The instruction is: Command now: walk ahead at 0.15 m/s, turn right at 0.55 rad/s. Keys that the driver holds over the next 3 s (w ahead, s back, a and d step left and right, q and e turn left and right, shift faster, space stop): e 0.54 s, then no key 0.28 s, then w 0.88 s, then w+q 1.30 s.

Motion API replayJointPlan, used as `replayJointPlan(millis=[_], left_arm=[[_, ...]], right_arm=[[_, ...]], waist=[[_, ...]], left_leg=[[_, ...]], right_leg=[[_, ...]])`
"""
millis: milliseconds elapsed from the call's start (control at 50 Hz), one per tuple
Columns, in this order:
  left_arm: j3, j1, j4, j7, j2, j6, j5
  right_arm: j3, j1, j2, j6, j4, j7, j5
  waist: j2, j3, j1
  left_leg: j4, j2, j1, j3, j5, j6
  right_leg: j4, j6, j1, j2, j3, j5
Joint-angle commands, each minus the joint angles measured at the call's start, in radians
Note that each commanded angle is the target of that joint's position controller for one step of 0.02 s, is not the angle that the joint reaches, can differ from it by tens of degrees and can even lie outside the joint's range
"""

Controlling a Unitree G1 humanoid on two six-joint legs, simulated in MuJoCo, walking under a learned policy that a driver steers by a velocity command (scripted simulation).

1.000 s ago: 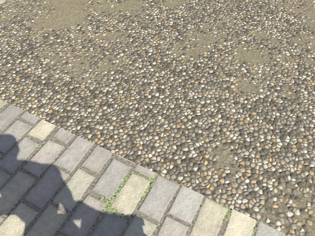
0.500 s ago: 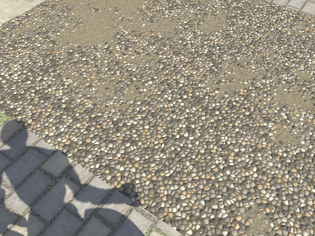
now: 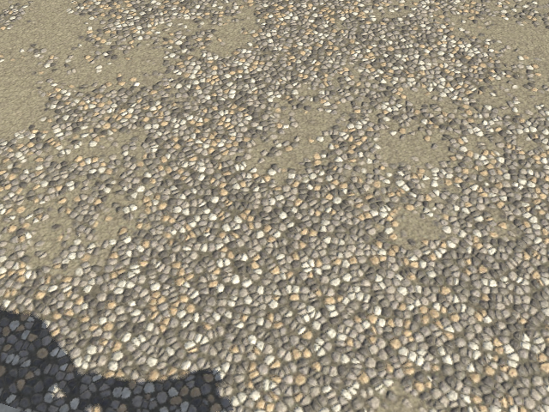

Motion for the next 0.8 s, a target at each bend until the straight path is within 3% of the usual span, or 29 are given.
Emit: replayJointPlan(millis=[20,40,80,140,200,240,280,360,400,420,440,460,480,500,520,540,580,620,680,740,780,800], left_arm=[[0.032,0.032,-0.084,0.017,0.112,0.0,-0.013],[0.032,0.024,-0.092,0.019,0.115,0.004,0.001],[0.039,0.03,-0.095,0.027,0.135,0.003,0.01],[0.047,0.051,-0.098,0.048,0.16,0.018,0.001],[0.045,0.041,-0.116,0.067,0.16,0.044,-0.01],[0.044,0.035,-0.126,0.075,0.159,0.055,-0.009],[0.045,0.042,-0.133,0.078,0.16,0.062,-0.004],[0.045,0.051,-0.146,0.072,0.156,0.073,-0.004],[0.043,0.025,-0.159,0.073,0.15,0.081,-0.017],[0.037,0.027,-0.167,0.075,0.13,0.085,-0.021],[0.022,0.083,-0.168,0.073,0.071,0.086,-0.011],[0.033,0.068,-0.205,0.068,0.107,0.073,-0.017],[0.059,0.09,-0.186,0.062,0.192,0.062,0.001],[0.07,0.103,-0.156,0.059,0.21,0.066,-0.009],[0.068,0.119,-0.13,0.064,0.184,0.081,-0.014],[0.062,0.117,-0.128,0.066,0.16,0.092,-0.012],[0.04,0.085,-0.142,0.061,0.099,0.099,-0.017],[0.027,0.037,-0.163,0.061,0.071,0.094,-0.018],[0.01,0.013,-0.176,0.053,0.047,0.088,-0.006],[0.013,0.025,-0.168,0.045,0.065,0.088,-0.007],[0.014,0.081,-0.139,0.039,0.054,0.083,-0.006],[0.015,0.091,-0.134,0.039,0.062,0.081,-0.001]], right_arm=[[-0.034,0.03,-0.135,0.007,-0.086,-0.02,-0.011],[-0.038,0.04,-0.135,0.022,-0.092,-0.023,-0.015],[-0.03,0.055,-0.099,0.035,-0.096,-0.029,-0.022],[-0.025,0.02,-0.089,0.046,-0.109,-0.039,-0.026],[-0.026,-0.04,-0.091,0.056,-0.129,-0.04,-0.018],[-0.025,-0.077,-0.089,0.054,-0.142,-0.035,-0.014],[-0.025,-0.099,-0.089,0.043,-0.15,-0.029,-0.011],[-0.03,-0.094,-0.098,0.017,-0.155,-0.011,-0.002],[-0.037,-0.037,-0.102,0.008,-0.139,0.001,0.002],[-0.048,-0.005,-0.129,0.005,-0.129,0.002,-0.003],[-0.062,-0.012,-0.196,0.013,-0.143,-0.003,-0.02],[-0.072,-0.007,-0.239,0.026,-0.136,-0.001,-0.057],[-0.065,-0.027,-0.189,0.026,-0.156,-0.002,-0.051],[-0.051,-0.061,-0.137,0.029,-0.171,-0.008,-0.039],[-0.044,-0.091,-0.114,0.034,-0.18,-0.01,-0.027],[-0.04,-0.099,-0.107,0.038,-0.181,-0.012,-0.014],[-0.037,-0.076,-0.115,0.048,-0.173,-0.015,-0.018],[-0.041,-0.047,-0.127,0.058,-0.162,-0.017,-0.022],[-0.049,-0.055,-0.157,0.066,-0.156,-0.011,-0.013],[-0.049,-0.042,-0.171,0.067,-0.139,0.0,0.003],[-0.041,-0.057,-0.161,0.069,-0.129,0.003,0.019],[-0.032,-0.017,-0.137,0.065,-0.108,0.004,0.023]], waist=[[0.01,-0.22,-0.008],[-0.014,-0.207,-0.026],[-0.041,-0.212,-0.036],[-0.056,-0.247,-0.022],[-0.09,-0.233,-0.003],[-0.114,-0.206,0.011],[-0.138,-0.192,0.026],[-0.161,-0.203,0.034],[-0.16,-0.201,-0.01],[-0.132,-0.205,-0.021],[0.065,-0.232,0.021],[0.328,-0.177,0.037],[0.247,-0.187,0.027],[0.163,-0.178,0.03],[0.114,-0.159,0.039],[0.11,-0.145,0.031],[0.128,-0.129,0.013],[0.168,-0.144,-0.015],[0.201,-0.175,-0.026],[0.221,-0.172,-0.033],[0.202,-0.158,0.005],[0.176,-0.152,0.009]], left_leg=[[0.009,0.055,-0.249,-0.094,0.107,0.002],[-0.028,0.053,-0.199,-0.09,0.126,0.002],[-0.109,0.037,-0.17,-0.073,0.151,-0.01],[-0.213,0.018,-0.2,-0.083,0.212,-0.035],[-0.314,0.006,-0.22,-0.102,0.276,-0.045],[-0.393,-0.005,-0.215,-0.11,0.294,-0.043],[-0.464,-0.015,-0.19,-0.115,0.285,-0.039],[-0.62,-0.046,-0.093,-0.11,0.226,-0.014],[-0.825,-0.048,0.033,-0.088,0.324,0.011],[-0.918,0.013,0.149,-0.109,0.438,0.033],[-0.932,0.229,0.276,-0.28,0.597,0.117],[-0.961,0.386,0.273,-0.505,0.826,0.298],[-0.946,0.432,0.261,-0.51,0.855,0.35],[-0.921,0.363,0.25,-0.386,0.829,0.306],[-0.905,0.289,0.245,-0.286,0.786,0.254],[-0.902,0.264,0.245,-0.236,0.786,0.238],[-0.922,0.213,0.224,-0.153,0.795,0.241],[-0.922,0.214,0.277,-0.134,0.793,0.259],[-0.912,0.234,0.269,-0.115,0.78,0.271],[-0.899,0.252,0.251,-0.136,0.739,0.278],[-0.857,0.232,0.208,-0.121,0.692,0.246],[-0.836,0.208,0.162,-0.107,0.629,0.195]], right_leg=[[-0.235,-0.211,0.348,-0.289,0.401,0.406],[-0.254,-0.2,0.275,-0.268,0.382,0.4],[-0.248,-0.192,0.22,-0.239,0.335,0.49],[-0.23,-0.169,0.239,-0.222,0.341,0.437],[-0.241,-0.126,0.237,-0.194,0.388,0.133],[-0.249,-0.109,0.228,-0.18,0.425,-0.024],[-0.241,-0.108,0.236,-0.182,0.46,-0.06],[-0.173,-0.106,0.291,-0.193,0.534,0.119],[-0.124,-0.075,0.282,-0.16,0.546,0.178],[-0.076,-0.036,0.222,-0.118,0.52,0.092],[0.115,0.022,0.1,-0.021,0.389,-0.249],[0.309,0.084,-0.11,0.11,0.196,-0.53],[0.527,0.129,-0.149,0.028,0.198,-0.508],[0.606,0.149,-0.145,0.009,0.187,-0.436],[0.648,0.169,-0.149,-0.002,0.17,-0.38],[0.692,0.184,-0.169,-0.008,0.157,-0.331],[0.642,0.199,-0.139,-0.011,0.107,-0.285],[0.519,0.208,-0.124,-0.023,0.083,-0.283],[0.309,0.197,0.012,-0.059,0.048,-0.311],[0.128,0.172,0.123,-0.058,0.008,-0.278],[-0.124,0.13,0.251,-0.043,-0.022,-0.099],[-0.246,0.102,0.343,-0.047,-0.002,0.005]])
Next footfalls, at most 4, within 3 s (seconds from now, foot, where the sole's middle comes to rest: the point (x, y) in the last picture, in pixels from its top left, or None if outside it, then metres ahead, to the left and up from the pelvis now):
0.44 left None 0.19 0.15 -0.76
0.82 right None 0.07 -0.09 -0.76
1.24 left None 0.30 0.08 -0.76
1.78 right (402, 362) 0.52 -0.26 -0.76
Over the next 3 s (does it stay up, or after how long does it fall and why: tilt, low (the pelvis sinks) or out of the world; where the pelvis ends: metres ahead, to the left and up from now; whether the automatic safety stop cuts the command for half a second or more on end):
stays up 1.08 -0.22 0.02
